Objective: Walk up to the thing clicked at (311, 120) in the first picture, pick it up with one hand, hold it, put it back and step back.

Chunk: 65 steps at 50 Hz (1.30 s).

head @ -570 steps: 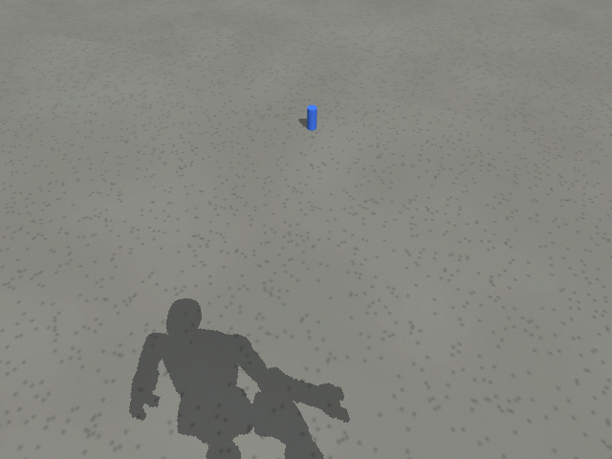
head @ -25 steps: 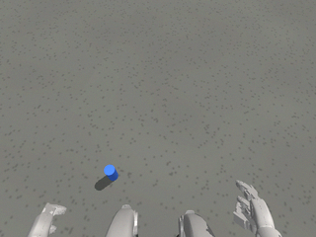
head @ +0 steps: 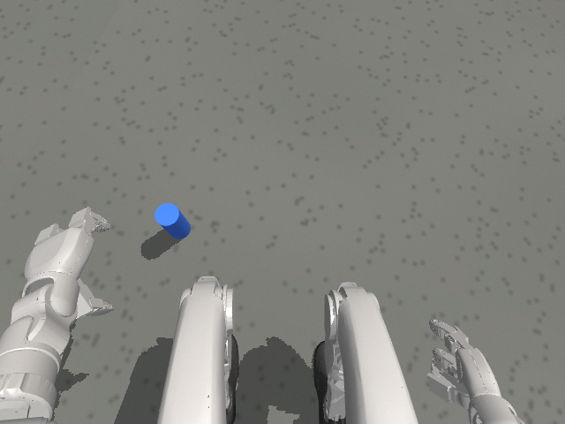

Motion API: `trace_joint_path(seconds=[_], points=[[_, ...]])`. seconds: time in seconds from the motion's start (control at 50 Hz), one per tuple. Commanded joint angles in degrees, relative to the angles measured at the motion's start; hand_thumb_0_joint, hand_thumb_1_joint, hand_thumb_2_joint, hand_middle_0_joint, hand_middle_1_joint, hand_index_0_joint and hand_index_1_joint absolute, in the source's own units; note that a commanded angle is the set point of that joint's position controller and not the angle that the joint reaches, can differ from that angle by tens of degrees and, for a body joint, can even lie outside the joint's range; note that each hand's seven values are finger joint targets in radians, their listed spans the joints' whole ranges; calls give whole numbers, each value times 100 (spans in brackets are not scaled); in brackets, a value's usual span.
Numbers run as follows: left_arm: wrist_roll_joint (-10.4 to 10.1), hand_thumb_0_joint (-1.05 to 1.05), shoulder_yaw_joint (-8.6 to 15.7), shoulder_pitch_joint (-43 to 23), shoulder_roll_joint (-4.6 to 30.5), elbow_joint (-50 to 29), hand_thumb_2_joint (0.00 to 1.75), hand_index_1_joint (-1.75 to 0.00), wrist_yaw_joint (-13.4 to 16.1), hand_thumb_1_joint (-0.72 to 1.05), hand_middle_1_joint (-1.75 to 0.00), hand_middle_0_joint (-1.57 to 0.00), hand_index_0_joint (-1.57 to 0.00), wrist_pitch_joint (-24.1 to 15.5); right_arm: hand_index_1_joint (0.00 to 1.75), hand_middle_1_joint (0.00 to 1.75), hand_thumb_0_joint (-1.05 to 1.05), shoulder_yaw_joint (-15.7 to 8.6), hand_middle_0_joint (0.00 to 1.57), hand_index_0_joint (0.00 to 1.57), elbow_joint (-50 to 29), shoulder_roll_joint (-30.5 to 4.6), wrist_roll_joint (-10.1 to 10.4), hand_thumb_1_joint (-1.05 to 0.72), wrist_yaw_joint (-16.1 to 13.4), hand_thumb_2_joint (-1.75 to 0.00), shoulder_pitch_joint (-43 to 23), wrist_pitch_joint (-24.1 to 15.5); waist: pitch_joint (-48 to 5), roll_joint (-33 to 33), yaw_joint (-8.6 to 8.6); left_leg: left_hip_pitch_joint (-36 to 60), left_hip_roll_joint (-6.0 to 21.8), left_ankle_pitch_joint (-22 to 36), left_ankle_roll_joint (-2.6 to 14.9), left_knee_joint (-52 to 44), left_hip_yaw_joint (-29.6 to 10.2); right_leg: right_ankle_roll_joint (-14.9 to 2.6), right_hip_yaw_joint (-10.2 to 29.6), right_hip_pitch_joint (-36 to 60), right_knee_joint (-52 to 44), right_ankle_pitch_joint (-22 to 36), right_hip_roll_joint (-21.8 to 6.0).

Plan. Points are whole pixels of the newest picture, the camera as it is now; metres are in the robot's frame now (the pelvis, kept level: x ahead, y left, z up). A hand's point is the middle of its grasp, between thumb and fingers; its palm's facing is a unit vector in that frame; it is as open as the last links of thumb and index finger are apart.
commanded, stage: rise first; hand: left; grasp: from above
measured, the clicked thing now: (174, 222) +0.47 +0.27 -0.41
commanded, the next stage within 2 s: approach in 1.44 s
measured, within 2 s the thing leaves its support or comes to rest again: neither
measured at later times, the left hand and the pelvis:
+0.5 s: hand (117, 247) +0.37 +0.32 -0.23, palm faces -0.46 -0.14 -0.87, open 14.1 cm; pelvis -0.02 +0.01 -0.09, yaw -3 degrees
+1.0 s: hand (130, 236) +0.40 +0.31 -0.28, palm faces -0.44 -0.04 -0.89, open 14.1 cm; pelvis -0.02 +0.00 -0.13, yaw -4 degrees
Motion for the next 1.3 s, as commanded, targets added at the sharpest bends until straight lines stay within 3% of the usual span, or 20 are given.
trace_joint_path(seconds=[0.0, 0.08, 0.1, 0.12, 0.14, 0.2, 0.24, 0.26, 0.32, 0.38, 0.4, 0.46, 0.56, 0.72, 0.86, 0.9, 0.96, 1.0, 1.06, 1.28], points=[[321, 0, 532, -1290, 1869, -374, 100, -108, 242, -52, -109, -5, -5, -306, 30, 30, 0, -436, 20, 20, -316, -990, -5, -86, -67, -89, 748, -105, -3499, 219, 2, 2185, -195, 587, 192, -905, 219, -185, -46, 1364, -1316, 784, 174], [598, 0, 441, -1575, 1945, 120, 102, -107, 322, -53, -108, -4, -5, -439, 30, 30, 0, -346, 20, 20, -133, -909, -47, -86, -55, -89, 874, 47, -3296, 147, -81, 1692, -204, 223, 227, -686, 203, -202, -85, 1021, -1119, 392, 205], [689, 0, 494, -2131, 2203, -416, 102, -107, 356, -53, -107, -4, -5, -549, 30, 30, 0, -395, 20, 20, -246, -988, -46, -86, -63, -89, 817, 53, -3583, 354, -50, 1747, -200, 367, 225, -559, 233, -208, -83, 1017, -1048, 530, 206], [793, 0, 608, -1937, 2320, 125, 102, -106, 406, -53, -107, -5, -5, -538, 30, 30, 0, -368, 20, 20, -49, -981, -59, -87, -67, -90, 966, 108, -3534, 323, -49, 1668, -211, 383, 229, -482, 241, -211, -89, 1001, -979, 532, 216], [851, 0, 512, -1895, 2178, 278, 101, -106, 437, -52, -107, -5, -6, -563, 30, 30, 0, -336, 20, 20, -33, -970, -76, -88, -51, -90, 992, 142, -3370, 292, -118, 1579, -198, 357, 234, -459, 197, -208, -157, 846, -883, 543, 222], [1052, 0, 441, -2204, 2200, 494, 101, -104, 553, -53, -105, -5, -6, -675, 30, 30, 0, -323, 20, 20, -1, -1007, -119, -88, -27, -90, 977, 243, -3088, 460, -196, 1453, -191, 180, 219, -356, 122, -244, -239, 366, -670, 436, 232], [1219, 0, 505, -2569, 2471, 291, 102, -103, 657, -54, -104, -5, -6, -771, 30, 30, 0, -306, 20, 20, -93, -1049, -160, -89, -3, -90, 892, 298, -3247, 628, -130, 1477, -187, 188, 204, -268, 107, -260, -275, 289, -516, 440, 229], [1305, 0, 414, -2376, 2310, 786, 101, -103, 680, -53, -103, -5, -6, -752, 30, 30, 0, -293, 20, 20, 61, -1028, -181, -89, 10, -90, 1024, 344, -3073, 510, -219, 1341, -190, 76, 214, -224, 103, -255, -292, 178, -524, 323, 244], [1454, 0, 454, -2775, 2473, 597, 102, -101, 815, -54, -101, -6, -6, -822, 30, 30, 0, -283, 20, 20, 80, -1081, -226, -90, 50, -90, 1040, 417, -3257, 804, -212, 1538, -163, 194, 179, -159, 21, -273, -369, -74, -254, 491, 229], [1673, 0, 367, -2829, 2443, 924, 102, -100, 905, -55, -100, -6, -6, -839, 30, 30, 0, -273, 20, 20, 152, -1126, -272, -90, 75, -90, 1080, 478, -3194, 975, -251, 1575, -147, 276, 142, -62, -34, -287, -432, -307, -54, 618, 231], [1726, 0, 269, -2856, 2288, 1067, 102, -100, 930, -55, -100, -6, -6, -833, 30, 30, 0, -262, 20, 20, 190, -1095, -287, -90, 94, -90, 1136, 503, -3144, 933, -338, 1486, -156, 265, 152, -4, -26, -281, -446, -361, -36, 617, 235], [1855, 0, 343, -3254, 2552, 851, 101, -99, 1057, -54, -99, -6, -6, -890, 30, 30, 0, -261, 20, 20, 134, -1147, -339, -90, 113, -90, 1057, 519, -3217, 1022, -302, 1491, -151, 270, 151, 91, -27, -280, -456, -450, 40, 619, 224], [2134, 0, 347, -3283, 2589, 1348, 100, -100, 1192, -53, -100, -7, -7, -897, 30, 30, 0, -201, 20, 20, 308, -1112, -418, -90, 168, -90, 1185, 575, -3259, 1083, -376, 1391, -150, 551, 148, 357, 4, -271, -474, -503, 262, 878, 245], [2362, 0, 284, -3561, 2627, 1638, 100, -99, 1350, -54, -99, -8, -8, -948, 30, 30, 0, -174, 20, 20, 305, -1105, -531, -91, 241, -91, 1139, 590, -3237, 884, -461, 1041, -156, 717, 205, 748, 118, -227, -460, -430, 355, 1066, 276], [2523, 0, 348, -3802, 2791, 1762, 99, -101, 1497, -53, -102, -7, -8, -1044, 30, 30, 0, -135, 20, 20, 318, -1120, -622, -91, 277, -90, 1079, 589, -3230, 890, -497, 806, -141, 522, 218, 927, 100, -223, -499, -568, 510, 877, 303], [2528, 0, 403, -3837, 2823, 1734, 99, -101, 1533, -54, -101, -7, -7, -1058, 30, 30, 0, -140, 20, 20, 327, -1126, -629, -91, 279, -90, 1080, 584, -3298, 1031, -444, 995, -129, 567, 187, 892, 37, -246, -523, -688, 633, 907, 287], [2548, 0, 368, -3895, 2785, 1912, 100, -102, 1584, -54, -102, -7, -7, -1026, 30, 30, 0, -116, 20, 20, 324, -1122, -646, -91, 273, -90, 1103, 586, -3214, 883, -535, 751, -146, 488, 221, 977, 83, -227, -526, -665, 544, 859, 318], [2522, 0, 446, -3848, 2863, 1894, 99, -101, 1629, -54, -102, -7, -8, -1003, 30, 30, 0, -95, 20, 20, 348, -1088, -668, -91, 274, -90, 1073, 574, -3264, 951, -452, 725, -149, 547, 220, 1032, 135, -224, -489, -576, 559, 903, 316], [2539, 0, 351, -3952, 2792, 1962, 99, -102, 1630, -54, -102, -6, -7, -971, 30, 30, 0, -99, 20, 20, 367, -1150, -676, -90, 283, -90, 1085, 567, -3171, 1064, -558, 761, -123, 505, 202, 1022, 60, -239, -547, -780, 677, 903, 309], [2543, 0, 448, -3921, 2911, 1980, 99, -102, 1662, -55, -103, -7, -7, -961, 30, 30, 0, -35, 20, 20, 411, -1146, -694, -91, 304, -90, 1136, 576, -3314, 1087, -540, 777, -124, 751, 204, 1153, 64, -226, -547, -632, 782, 1160, 315]])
